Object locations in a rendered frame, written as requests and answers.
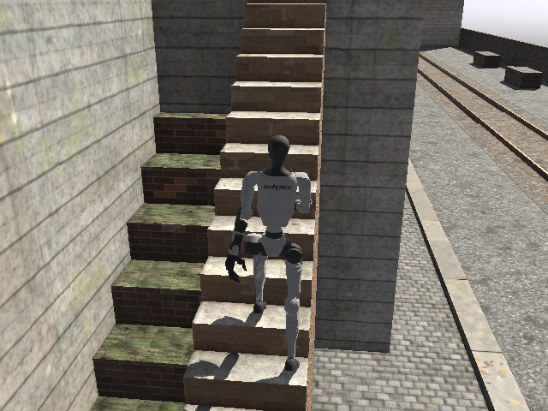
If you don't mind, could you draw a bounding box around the robot left hand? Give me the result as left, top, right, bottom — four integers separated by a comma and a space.
225, 254, 247, 283

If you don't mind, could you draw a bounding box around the left robot upper arm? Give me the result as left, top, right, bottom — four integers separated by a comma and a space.
240, 171, 260, 220

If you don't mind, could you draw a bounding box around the robot left forearm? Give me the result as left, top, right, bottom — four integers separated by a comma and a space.
228, 206, 247, 256

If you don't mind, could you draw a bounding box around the right robot upper arm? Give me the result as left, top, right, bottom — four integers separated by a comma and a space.
295, 172, 311, 213

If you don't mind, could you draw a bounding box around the robot left thigh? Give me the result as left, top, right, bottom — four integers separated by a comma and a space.
244, 233, 268, 261

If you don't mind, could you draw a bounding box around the right robot foot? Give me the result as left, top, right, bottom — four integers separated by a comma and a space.
284, 356, 300, 371

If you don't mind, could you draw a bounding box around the robot right forearm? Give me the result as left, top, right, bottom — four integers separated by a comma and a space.
295, 200, 311, 211

